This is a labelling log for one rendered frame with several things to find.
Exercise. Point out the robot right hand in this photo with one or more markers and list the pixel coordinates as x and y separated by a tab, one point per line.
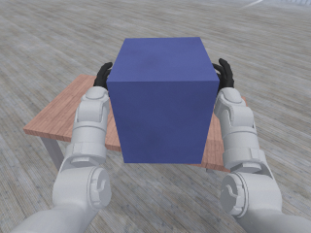
225	76

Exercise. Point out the robot left hand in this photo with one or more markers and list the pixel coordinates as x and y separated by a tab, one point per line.
102	75

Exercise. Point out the table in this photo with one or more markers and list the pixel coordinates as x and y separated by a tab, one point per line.
56	120

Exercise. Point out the left robot forearm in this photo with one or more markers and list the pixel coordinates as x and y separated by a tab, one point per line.
87	146

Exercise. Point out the robot left upper arm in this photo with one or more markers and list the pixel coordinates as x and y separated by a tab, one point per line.
78	195

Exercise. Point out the carton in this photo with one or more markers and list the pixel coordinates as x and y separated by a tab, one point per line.
163	93

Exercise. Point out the right robot forearm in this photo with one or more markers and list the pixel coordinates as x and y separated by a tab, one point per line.
240	138

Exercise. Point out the robot right upper arm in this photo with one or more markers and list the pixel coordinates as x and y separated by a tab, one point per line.
255	201

